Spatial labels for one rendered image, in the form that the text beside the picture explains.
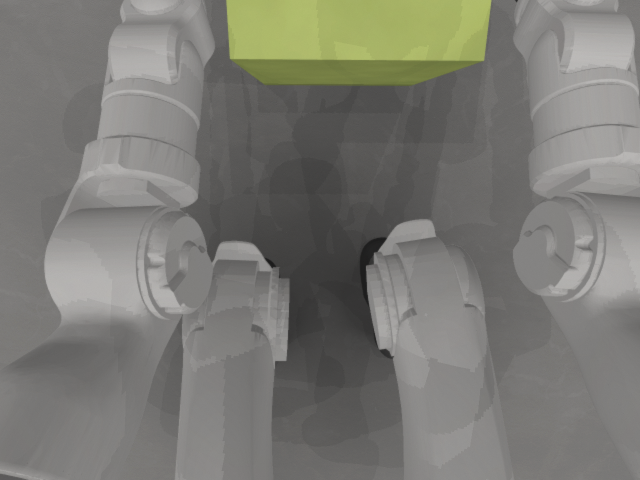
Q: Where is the right robot upper arm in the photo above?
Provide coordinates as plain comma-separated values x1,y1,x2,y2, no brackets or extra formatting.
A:
513,191,640,480

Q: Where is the right robot thigh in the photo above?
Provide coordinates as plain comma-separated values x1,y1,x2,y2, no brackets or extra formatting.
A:
366,237,514,480

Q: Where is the left robot foot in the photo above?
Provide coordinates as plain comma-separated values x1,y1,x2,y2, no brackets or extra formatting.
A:
265,258,280,278

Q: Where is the left robot upper arm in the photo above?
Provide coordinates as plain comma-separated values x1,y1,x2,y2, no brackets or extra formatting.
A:
0,205,213,480

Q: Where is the carton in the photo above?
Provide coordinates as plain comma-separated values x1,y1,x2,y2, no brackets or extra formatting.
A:
226,0,491,86

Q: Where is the robot left forearm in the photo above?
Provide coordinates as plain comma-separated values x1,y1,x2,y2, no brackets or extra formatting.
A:
44,0,215,290

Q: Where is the robot right forearm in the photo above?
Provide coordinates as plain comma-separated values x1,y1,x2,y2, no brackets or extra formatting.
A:
513,0,640,199

